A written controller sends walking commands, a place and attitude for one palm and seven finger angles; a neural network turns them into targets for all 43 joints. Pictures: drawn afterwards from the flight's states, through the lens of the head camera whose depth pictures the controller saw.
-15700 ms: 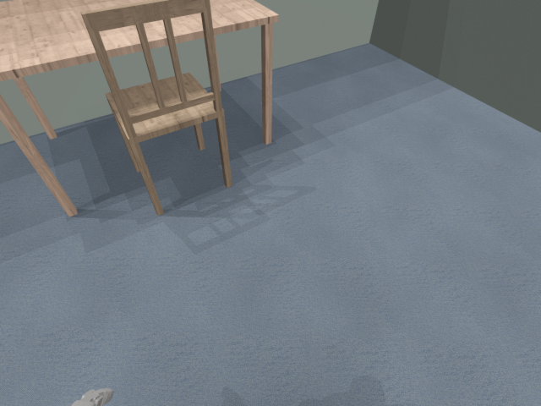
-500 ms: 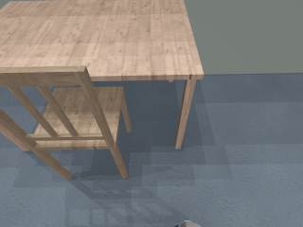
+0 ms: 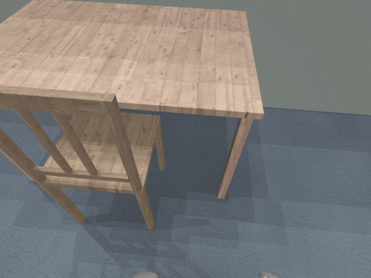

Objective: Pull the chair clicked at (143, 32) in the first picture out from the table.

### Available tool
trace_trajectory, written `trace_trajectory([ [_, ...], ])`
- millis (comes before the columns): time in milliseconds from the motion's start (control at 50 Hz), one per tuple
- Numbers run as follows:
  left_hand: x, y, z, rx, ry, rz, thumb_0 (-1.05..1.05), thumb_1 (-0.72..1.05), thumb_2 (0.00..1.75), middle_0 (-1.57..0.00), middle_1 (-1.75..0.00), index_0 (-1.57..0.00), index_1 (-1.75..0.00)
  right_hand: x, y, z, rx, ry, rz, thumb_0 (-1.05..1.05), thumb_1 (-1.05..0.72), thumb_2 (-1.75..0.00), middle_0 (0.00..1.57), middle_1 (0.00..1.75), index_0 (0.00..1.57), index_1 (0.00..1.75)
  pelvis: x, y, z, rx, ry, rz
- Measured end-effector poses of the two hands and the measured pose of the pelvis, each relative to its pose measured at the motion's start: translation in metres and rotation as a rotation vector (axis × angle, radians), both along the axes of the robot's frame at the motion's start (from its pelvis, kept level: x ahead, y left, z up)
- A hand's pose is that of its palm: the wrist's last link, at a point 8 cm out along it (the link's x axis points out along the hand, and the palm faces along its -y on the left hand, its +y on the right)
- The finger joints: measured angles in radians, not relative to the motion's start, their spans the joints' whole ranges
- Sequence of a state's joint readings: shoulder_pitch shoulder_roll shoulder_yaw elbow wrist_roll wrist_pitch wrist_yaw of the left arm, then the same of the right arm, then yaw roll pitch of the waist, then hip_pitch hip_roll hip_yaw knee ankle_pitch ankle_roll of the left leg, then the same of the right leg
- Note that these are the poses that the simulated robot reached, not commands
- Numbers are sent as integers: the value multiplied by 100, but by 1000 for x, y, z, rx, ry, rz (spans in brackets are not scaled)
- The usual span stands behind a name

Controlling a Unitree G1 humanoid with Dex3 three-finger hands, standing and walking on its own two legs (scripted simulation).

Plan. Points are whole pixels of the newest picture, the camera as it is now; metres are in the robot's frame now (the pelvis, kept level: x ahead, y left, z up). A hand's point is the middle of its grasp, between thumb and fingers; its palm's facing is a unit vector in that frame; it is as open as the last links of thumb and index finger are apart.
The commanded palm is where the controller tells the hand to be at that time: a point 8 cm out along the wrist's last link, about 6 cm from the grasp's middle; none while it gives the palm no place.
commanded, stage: come to a stop and stand still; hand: left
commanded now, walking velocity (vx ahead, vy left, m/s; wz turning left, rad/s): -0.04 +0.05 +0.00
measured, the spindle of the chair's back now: (48, 144) +0.43 +0.46 -0.06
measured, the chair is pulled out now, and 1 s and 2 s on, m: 0.00 0.00 0.00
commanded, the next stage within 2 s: none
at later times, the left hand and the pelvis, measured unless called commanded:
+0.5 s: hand out of the picture +0.01 +0.20 -0.18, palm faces +0.03 -0.98 -0.18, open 7.4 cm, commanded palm none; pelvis -0.06 +0.02 +0.00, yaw +1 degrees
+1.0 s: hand out of the picture -0.16 +0.23 -0.18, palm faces +0.08 -0.99 -0.12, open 7.4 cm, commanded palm none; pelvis -0.13 +0.07 +0.01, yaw +1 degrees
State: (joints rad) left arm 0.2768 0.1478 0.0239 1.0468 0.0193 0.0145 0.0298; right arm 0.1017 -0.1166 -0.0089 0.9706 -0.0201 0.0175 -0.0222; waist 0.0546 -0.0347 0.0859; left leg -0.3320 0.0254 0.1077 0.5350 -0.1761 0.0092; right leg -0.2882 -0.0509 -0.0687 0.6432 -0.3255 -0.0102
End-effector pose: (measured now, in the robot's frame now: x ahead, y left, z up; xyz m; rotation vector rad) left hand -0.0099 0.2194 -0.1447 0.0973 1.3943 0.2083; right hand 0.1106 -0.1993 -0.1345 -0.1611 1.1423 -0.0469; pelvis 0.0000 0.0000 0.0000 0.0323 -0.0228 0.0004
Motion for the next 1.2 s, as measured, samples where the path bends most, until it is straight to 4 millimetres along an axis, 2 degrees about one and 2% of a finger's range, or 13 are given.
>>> trace_trajectory([
  [120,-15,-6,11,43,7,-22,0,91,89,-20,-29,-20,-30,-12,-13,-4,31,-8,-42,0,-91,-90,20,30,20,30,-7,-7,2,-17,-16,-7],
  [220,-9,0,11,64,-82,-42,1,91,89,-20,-29,-20,-30,-40,-30,-1,-4,-40,-92,0,-91,-90,20,30,20,30,-15,-4,-1,-16,-62,-8],
  [340,9,7,2,28,-200,-76,1,91,89,-20,-29,-20,-30,-93,-37,5,-62,15,-112,0,-91,-90,19,30,19,30,-31,1,-4,-32,-84,4],
  [440,14,23,-2,8,-234,-96,1,91,89,-20,-30,-20,-30,-149,-29,9,-101,111,-136,0,-91,-90,19,30,19,30,-48,12,-4,-56,-58,11],
  [520,4,37,-2,3,-226,-102,1,91,89,-20,-29,-20,-30,-192,-16,9,-109,193,-151,0,-91,-90,19,30,19,30,-64,22,-3,-77,-34,15],
  [580,-19,44,-1,7,-201,-78,0,91,89,-20,-29,-20,-30,-211,-7,4,-95,243,-145,1,-91,-90,19,30,19,30,-74,27,-3,-84,-21,24],
  [660,-72,46,-1,12,-125,-32,0,91,89,-20,-29,-19,-30,-214,3,-3,-66,244,-132,1,-91,-90,20,30,19,30,-88,30,-3,-71,-14,22],
  [720,-114,44,-1,2,-34,-7,0,91,89,-20,-29,-19,-30,-208,13,3,-50,204,-132,1,-91,-90,20,30,19,30,-96,35,3,-67,-18,27],
  [760,-131,44,-2,-14,8,-1,1,91,89,-20,-29,-19,-30,-206,18,8,-51,171,-135,1,-92,-90,20,30,20,30,-100,40,6,-62,-17,24],
  [860,-146,50,-13,-58,24,-2,1,91,89,-20,-29,-19,-30,-217,31,9,-85,149,-122,1,-93,-90,20,30,20,30,-113,58,0,-69,-5,29],
  [960,-152,56,-7,-75,1,-6,1,91,89,-20,-29,-19,-30,-230,46,14,-91,184,-91,1,-93,-90,20,30,20,30,-128,69,7,-63,3,22],
  [1200,-192,59,2,-58,43,-13,0,91,89,-20,-29,-19,-30,-243,46,12,-74,167,-93,1,-94,-90,20,30,20,30,-151,73,11,-57,-3,19],
])
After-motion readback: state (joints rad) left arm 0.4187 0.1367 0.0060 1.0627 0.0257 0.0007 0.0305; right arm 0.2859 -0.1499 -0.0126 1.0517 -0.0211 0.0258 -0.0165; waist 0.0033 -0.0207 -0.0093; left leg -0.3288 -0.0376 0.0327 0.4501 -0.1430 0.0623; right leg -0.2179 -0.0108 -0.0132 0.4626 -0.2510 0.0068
